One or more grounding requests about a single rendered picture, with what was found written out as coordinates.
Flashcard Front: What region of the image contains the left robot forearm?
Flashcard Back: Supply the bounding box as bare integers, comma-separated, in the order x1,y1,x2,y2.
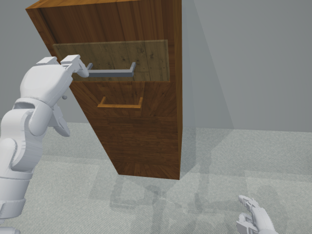
0,97,53,224

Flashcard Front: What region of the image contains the left robot hand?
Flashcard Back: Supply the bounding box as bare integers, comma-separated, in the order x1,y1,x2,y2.
20,55,89,137

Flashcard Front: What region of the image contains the cabinet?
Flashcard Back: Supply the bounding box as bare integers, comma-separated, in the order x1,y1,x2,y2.
25,0,183,180

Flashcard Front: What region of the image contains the right robot hand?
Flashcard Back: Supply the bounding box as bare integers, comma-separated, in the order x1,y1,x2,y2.
236,195,275,234

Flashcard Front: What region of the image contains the drawer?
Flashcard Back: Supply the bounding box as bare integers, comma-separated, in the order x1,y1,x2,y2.
52,39,170,81

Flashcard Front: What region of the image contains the handle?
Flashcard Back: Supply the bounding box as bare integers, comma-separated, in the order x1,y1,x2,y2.
97,104,142,111
86,62,136,77

